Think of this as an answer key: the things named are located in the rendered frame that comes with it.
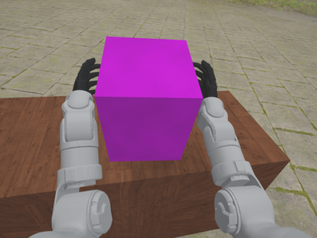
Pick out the carton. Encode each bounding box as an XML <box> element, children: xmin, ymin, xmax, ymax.
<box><xmin>94</xmin><ymin>36</ymin><xmax>203</xmax><ymax>162</ymax></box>

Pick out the right robot hand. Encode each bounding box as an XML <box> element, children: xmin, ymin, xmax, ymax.
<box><xmin>193</xmin><ymin>60</ymin><xmax>218</xmax><ymax>99</ymax></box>

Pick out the robot right upper arm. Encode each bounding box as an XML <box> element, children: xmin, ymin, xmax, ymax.
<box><xmin>214</xmin><ymin>185</ymin><xmax>312</xmax><ymax>238</ymax></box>

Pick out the pedestal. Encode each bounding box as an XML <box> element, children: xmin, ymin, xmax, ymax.
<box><xmin>0</xmin><ymin>91</ymin><xmax>290</xmax><ymax>238</ymax></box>

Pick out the left robot hand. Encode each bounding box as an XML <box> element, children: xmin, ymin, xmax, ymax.
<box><xmin>72</xmin><ymin>58</ymin><xmax>101</xmax><ymax>95</ymax></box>

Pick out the right robot forearm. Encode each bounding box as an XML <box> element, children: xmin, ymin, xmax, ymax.
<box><xmin>197</xmin><ymin>97</ymin><xmax>275</xmax><ymax>216</ymax></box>

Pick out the robot left upper arm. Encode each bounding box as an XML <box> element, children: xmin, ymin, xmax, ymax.
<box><xmin>28</xmin><ymin>189</ymin><xmax>112</xmax><ymax>238</ymax></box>

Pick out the left robot forearm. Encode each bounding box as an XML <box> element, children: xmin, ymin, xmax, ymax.
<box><xmin>52</xmin><ymin>90</ymin><xmax>103</xmax><ymax>226</ymax></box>

